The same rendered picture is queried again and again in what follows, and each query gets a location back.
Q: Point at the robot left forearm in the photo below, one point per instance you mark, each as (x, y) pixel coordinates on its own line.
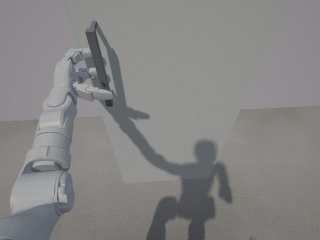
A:
(51, 147)

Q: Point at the robot left upper arm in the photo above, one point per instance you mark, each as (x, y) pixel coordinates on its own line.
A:
(39, 200)

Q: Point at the left robot hand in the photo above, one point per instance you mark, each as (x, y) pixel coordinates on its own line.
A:
(65, 75)

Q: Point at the handle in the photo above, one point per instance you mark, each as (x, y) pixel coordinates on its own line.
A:
(98, 60)

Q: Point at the fridge door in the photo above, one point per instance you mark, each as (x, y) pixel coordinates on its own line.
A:
(180, 71)

